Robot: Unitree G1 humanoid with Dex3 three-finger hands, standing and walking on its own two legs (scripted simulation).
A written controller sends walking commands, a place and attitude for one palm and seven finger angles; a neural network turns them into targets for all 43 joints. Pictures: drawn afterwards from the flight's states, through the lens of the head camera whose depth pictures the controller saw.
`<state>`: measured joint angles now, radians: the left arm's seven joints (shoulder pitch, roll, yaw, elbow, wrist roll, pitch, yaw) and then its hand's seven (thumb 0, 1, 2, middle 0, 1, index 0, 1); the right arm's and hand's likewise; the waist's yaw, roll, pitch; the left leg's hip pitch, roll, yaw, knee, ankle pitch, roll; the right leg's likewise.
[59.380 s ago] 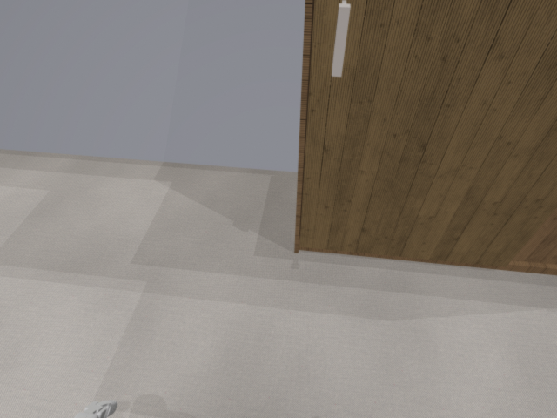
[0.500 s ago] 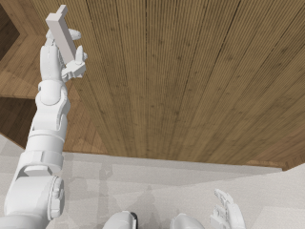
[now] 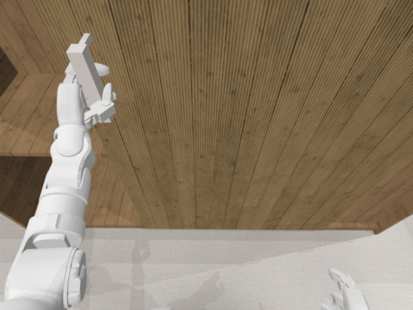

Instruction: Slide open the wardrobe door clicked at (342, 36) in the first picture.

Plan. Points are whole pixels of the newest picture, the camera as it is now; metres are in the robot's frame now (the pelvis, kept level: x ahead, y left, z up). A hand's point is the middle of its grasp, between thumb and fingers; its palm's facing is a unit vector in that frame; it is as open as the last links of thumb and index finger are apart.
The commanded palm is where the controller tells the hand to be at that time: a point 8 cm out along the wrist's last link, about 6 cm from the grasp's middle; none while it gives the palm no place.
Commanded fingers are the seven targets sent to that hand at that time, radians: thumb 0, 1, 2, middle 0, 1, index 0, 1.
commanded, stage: stop walking and hold the door there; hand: left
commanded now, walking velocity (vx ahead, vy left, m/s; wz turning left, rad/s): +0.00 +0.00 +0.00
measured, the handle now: (96, 80) +0.48 +0.24 +0.17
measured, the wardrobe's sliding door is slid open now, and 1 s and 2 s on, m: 0.56 0.56 0.56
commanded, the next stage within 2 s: loosen the grip on the handle in 0.26 s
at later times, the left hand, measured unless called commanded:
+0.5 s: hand (99, 102) +0.43 +0.22 +0.15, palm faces +0.25 -0.97 -0.06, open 6.8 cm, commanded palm +0.39 +0.26 +0.15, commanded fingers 0.00 -0.07 0.43 -0.45 -1.40 -0.45 -1.40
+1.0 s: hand (102, 106) +0.44 +0.23 +0.14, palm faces +0.24 -0.96 -0.15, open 14.1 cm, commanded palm +0.40 +0.27 +0.15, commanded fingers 0.00 -0.55 0.20 -0.25 -1.15 -0.25 -1.15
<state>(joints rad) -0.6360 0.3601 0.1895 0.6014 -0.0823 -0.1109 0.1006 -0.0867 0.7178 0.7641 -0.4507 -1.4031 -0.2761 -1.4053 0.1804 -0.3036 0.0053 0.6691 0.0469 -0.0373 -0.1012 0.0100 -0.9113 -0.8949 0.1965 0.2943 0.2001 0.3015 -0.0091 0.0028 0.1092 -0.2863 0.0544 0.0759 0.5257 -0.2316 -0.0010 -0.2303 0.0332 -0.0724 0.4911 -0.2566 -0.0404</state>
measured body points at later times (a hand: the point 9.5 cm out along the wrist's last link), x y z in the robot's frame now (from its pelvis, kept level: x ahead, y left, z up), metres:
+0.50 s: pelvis -0.02 +0.01 +0.00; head -0.01 +0.01 +0.45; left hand +0.41 +0.28 +0.16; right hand +0.09 -0.26 -0.10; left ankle +0.03 +0.12 -0.74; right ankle +0.00 -0.09 -0.74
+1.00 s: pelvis -0.01 +0.02 -0.01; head +0.02 +0.02 +0.44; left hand +0.42 +0.28 +0.15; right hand +0.06 -0.24 -0.12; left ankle +0.03 +0.12 -0.74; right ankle +0.00 -0.09 -0.74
